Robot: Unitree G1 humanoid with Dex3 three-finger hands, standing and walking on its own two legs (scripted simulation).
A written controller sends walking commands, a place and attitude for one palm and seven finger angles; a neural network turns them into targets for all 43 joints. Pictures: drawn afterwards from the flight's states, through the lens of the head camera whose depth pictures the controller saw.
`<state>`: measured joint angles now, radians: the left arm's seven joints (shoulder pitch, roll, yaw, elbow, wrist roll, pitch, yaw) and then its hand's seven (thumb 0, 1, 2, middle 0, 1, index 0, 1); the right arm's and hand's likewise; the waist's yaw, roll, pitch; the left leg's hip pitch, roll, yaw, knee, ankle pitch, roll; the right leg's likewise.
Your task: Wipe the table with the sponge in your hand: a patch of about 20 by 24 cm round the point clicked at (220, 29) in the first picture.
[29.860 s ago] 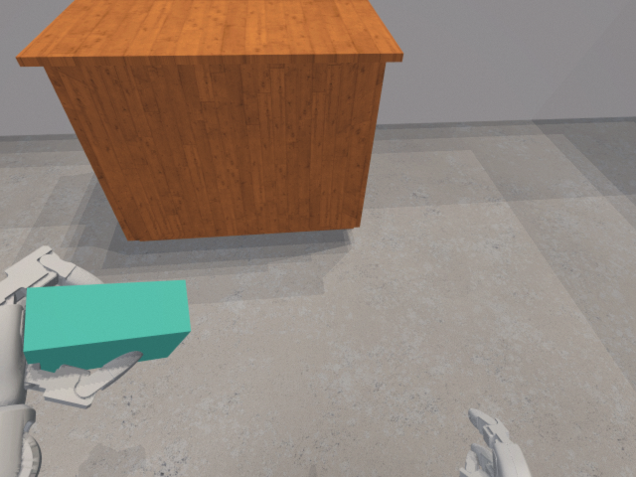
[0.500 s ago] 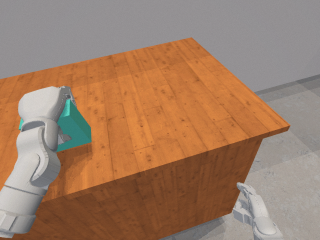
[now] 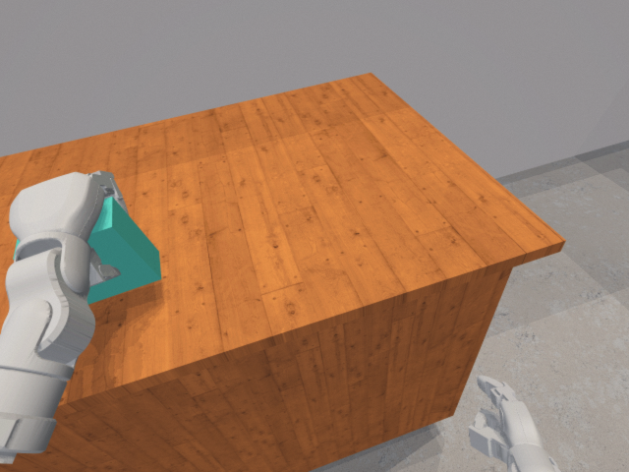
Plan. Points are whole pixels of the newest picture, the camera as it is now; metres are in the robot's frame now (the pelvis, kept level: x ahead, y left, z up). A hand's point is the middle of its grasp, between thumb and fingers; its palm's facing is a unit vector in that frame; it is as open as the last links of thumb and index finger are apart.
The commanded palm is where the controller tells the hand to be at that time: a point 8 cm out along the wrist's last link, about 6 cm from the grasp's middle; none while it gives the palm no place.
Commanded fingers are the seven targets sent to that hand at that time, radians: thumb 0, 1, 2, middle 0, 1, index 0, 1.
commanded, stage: move the sponge above the wiping area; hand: left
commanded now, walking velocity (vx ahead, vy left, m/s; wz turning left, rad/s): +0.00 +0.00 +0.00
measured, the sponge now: (105, 263) +0.30 +0.33 +0.13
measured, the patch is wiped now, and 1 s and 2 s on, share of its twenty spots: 0.00 0.00 0.00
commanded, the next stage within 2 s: none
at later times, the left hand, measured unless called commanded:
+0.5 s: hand (93, 225) +0.30 +0.31 +0.20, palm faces +0.25 -0.10 -0.96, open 9.4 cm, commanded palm +0.25 +0.29 +0.25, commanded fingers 0.00 0.10 1.30 -1.20 -1.60 -1.20 -1.60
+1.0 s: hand (114, 244) +0.29 +0.29 +0.18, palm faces +0.18 -0.15 -0.97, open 9.4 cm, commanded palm +0.24 +0.28 +0.25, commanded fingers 0.00 0.10 1.30 -1.20 -1.60 -1.20 -1.60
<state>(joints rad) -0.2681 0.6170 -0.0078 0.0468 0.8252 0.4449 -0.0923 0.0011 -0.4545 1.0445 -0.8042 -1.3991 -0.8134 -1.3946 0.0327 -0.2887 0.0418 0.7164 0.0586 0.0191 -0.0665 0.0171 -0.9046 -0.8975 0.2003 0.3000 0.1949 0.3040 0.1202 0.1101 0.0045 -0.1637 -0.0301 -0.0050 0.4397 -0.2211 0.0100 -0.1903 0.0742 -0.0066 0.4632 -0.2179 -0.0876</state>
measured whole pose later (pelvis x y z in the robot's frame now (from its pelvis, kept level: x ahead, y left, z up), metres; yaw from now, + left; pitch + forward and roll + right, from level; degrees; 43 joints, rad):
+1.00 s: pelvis +0.01 +0.01 +0.00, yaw -1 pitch -2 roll +1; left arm -0.12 0.55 -0.06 -0.25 0.80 0.63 -0.15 0.00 -0.46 1.05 -0.80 -1.40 -0.81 -1.40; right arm -0.02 -0.26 0.09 0.63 0.07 0.10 -0.02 0.02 -0.90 -0.90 0.20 0.30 0.19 0.30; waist 0.12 0.12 -0.02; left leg -0.14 -0.05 0.01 0.38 -0.21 0.03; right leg -0.18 0.06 0.01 0.42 -0.21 -0.07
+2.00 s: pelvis +0.00 +0.01 +0.00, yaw +0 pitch -4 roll +1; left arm -0.23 0.58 -0.12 -0.08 0.84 0.44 -0.18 0.00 -0.46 1.06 -0.80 -1.40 -0.81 -1.40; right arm 0.01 -0.28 0.06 0.68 0.06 0.00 -0.07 0.02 -0.90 -0.90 0.20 0.30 0.19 0.30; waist 0.12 0.11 0.01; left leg -0.15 -0.04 -0.01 0.43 -0.21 0.02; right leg -0.19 0.06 0.00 0.47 -0.22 -0.08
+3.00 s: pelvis +0.00 +0.00 +0.00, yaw +0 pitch -4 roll +1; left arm -0.27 0.60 -0.14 -0.11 0.86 0.54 -0.10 0.00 -0.47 1.06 -0.81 -1.40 -0.82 -1.39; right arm -0.02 -0.26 0.09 0.69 0.06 0.04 -0.06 0.02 -0.90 -0.90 0.20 0.30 0.19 0.30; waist 0.15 0.10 0.00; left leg -0.11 -0.04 -0.01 0.38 -0.20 0.02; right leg -0.14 0.07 -0.01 0.41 -0.20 -0.08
